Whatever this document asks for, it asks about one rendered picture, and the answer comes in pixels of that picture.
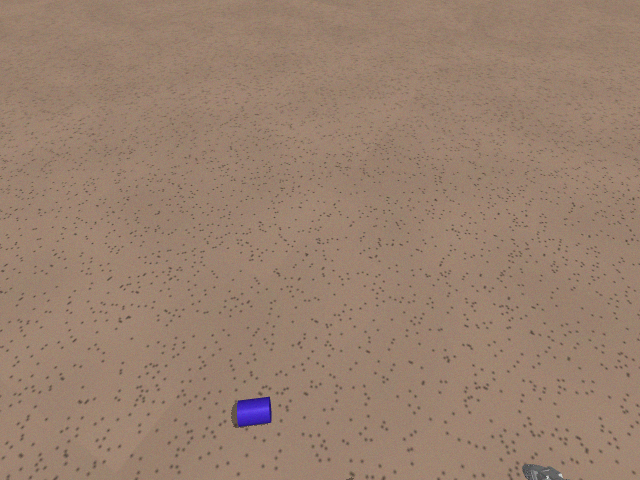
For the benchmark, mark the can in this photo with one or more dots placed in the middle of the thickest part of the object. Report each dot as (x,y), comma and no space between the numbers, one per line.
(254,411)

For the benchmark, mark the right robot hand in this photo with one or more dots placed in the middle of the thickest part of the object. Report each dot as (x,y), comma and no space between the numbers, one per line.
(537,472)

